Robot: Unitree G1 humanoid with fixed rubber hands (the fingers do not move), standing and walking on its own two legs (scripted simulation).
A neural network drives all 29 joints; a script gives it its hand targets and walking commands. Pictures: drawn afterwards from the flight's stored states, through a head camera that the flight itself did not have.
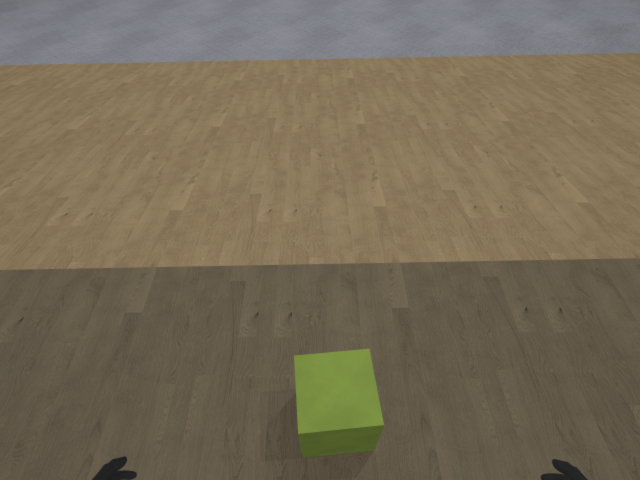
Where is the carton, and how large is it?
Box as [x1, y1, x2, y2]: [294, 349, 383, 457]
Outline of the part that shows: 369,349 294,356 298,435 303,457 374,449 383,426 383,422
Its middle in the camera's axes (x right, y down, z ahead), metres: +0.05 +0.46 +1.09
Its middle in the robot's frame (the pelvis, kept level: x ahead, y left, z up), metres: +0.42 -0.01 -0.66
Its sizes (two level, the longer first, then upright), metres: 0.210 0.200 0.250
